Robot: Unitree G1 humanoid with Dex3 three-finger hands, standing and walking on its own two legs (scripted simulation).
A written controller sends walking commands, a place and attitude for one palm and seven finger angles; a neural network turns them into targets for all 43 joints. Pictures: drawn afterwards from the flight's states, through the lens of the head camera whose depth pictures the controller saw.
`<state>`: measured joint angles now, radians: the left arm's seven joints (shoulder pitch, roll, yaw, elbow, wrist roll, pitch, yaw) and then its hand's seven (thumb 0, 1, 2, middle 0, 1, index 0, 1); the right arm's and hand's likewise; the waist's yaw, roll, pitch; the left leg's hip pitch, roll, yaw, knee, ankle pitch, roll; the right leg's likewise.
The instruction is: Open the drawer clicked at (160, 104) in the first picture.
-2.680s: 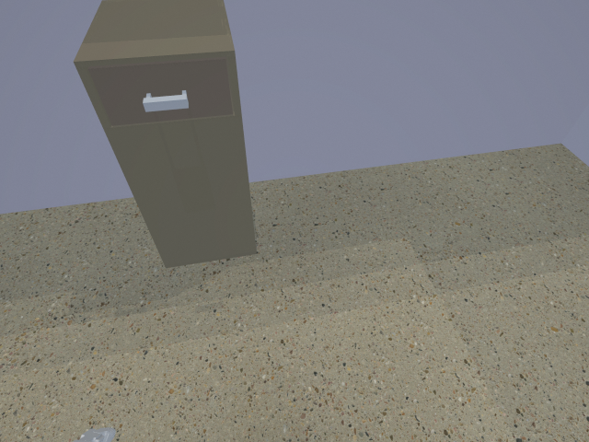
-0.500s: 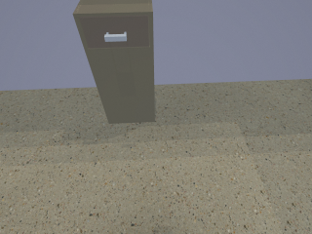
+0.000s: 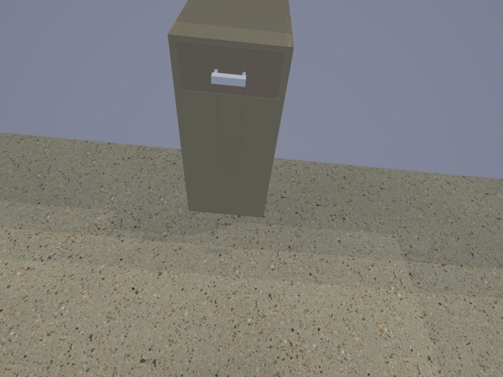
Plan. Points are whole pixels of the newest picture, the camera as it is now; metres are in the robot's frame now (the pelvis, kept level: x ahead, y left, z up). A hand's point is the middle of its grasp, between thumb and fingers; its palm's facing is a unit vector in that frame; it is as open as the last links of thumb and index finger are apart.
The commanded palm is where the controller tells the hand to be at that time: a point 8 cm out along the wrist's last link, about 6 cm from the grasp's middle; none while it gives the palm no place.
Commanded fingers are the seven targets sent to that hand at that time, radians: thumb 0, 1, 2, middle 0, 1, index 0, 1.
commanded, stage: take the last steps up to it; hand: left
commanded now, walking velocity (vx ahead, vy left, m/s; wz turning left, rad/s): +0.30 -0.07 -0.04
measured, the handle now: (229, 76) +0.95 +0.16 +0.00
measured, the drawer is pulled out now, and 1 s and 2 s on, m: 0.00 0.00 0.00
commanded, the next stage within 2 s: come to a stop and stand still in 0.94 s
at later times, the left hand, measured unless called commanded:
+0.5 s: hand (195, 314) +0.27 +0.13 -0.16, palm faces +0.00 -0.98 -0.21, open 7.3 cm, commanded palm none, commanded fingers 0.00 0.90 0.90 -0.20 -0.30 -0.20 -0.30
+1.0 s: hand (191, 274) +0.35 +0.16 -0.17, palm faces +0.07 -0.99 -0.12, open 7.4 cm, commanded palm none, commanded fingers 0.00 0.90 0.90 -0.20 -0.30 -0.20 -0.30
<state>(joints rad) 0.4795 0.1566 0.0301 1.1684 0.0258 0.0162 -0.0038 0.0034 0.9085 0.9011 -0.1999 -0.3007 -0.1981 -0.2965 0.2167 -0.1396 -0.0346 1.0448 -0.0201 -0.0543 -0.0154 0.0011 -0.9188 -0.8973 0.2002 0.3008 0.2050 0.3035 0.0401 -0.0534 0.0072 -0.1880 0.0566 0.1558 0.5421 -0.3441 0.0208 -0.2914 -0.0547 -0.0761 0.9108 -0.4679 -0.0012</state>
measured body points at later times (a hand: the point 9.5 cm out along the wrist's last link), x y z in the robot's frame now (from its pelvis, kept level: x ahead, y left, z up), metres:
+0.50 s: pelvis +0.17 -0.06 -0.01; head +0.19 -0.06 +0.44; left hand +0.26 +0.18 -0.15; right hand +0.09 -0.27 -0.17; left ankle +0.07 +0.08 -0.64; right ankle +0.21 -0.15 -0.73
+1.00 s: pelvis +0.37 -0.01 +0.01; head +0.39 +0.02 +0.46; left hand +0.35 +0.21 -0.16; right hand +0.40 -0.25 -0.13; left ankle +0.35 +0.06 -0.73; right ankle +0.35 -0.16 -0.65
